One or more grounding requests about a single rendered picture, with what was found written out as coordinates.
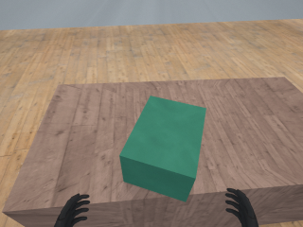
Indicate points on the pedestal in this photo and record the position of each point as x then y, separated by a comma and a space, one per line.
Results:
252, 141

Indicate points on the right robot hand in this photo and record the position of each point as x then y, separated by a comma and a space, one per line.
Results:
246, 214

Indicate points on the left robot hand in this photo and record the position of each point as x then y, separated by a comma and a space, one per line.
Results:
67, 216

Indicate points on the carton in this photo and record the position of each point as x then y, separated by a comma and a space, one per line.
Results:
162, 152

